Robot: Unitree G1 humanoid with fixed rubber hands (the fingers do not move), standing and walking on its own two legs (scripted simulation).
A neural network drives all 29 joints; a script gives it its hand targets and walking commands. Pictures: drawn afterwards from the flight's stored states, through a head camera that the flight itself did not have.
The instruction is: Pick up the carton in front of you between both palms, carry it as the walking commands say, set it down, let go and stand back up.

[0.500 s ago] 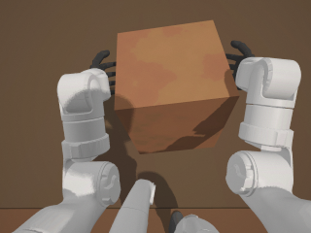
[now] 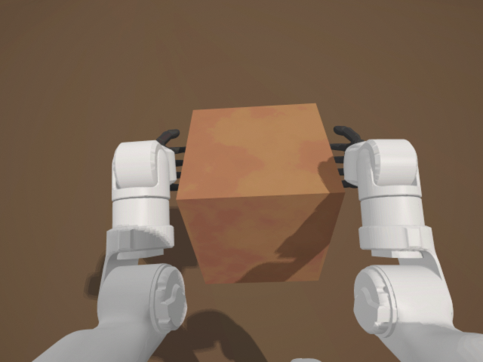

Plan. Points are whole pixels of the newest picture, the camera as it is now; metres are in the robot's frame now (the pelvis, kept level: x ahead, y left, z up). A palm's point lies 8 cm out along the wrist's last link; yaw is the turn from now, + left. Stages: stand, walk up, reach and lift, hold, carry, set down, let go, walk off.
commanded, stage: carry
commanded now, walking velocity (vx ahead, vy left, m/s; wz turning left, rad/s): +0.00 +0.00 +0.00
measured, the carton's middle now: (257, 198) +0.37 -0.04 +0.05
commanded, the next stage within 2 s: none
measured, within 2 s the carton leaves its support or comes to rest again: neither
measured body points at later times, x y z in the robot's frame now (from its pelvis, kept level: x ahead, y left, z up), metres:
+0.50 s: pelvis +0.05 -0.03 +0.01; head +0.01 -0.03 +0.46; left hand +0.39 +0.14 +0.14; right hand +0.42 -0.15 +0.15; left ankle +0.06 +0.10 -0.72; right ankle +0.07 -0.12 -0.72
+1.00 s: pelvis +0.05 -0.01 +0.01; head +0.03 +0.00 +0.46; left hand +0.40 +0.16 +0.13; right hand +0.42 -0.14 +0.14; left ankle +0.06 +0.10 -0.72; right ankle +0.07 -0.12 -0.72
